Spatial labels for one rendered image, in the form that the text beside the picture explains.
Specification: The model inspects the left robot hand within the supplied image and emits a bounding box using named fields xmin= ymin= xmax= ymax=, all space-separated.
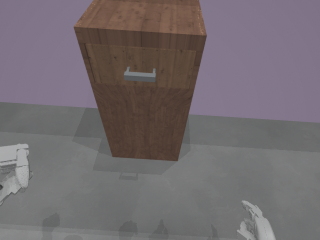
xmin=0 ymin=143 xmax=33 ymax=206

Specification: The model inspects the right robot hand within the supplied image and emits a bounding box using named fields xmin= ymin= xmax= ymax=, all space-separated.
xmin=237 ymin=200 xmax=276 ymax=240

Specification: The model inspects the handle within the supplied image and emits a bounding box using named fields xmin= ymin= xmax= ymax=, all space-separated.
xmin=124 ymin=66 xmax=156 ymax=82

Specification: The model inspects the cabinet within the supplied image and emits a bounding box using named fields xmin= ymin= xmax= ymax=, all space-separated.
xmin=73 ymin=0 xmax=207 ymax=161

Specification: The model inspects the drawer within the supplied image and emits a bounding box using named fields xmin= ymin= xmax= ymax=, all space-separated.
xmin=85 ymin=43 xmax=196 ymax=89

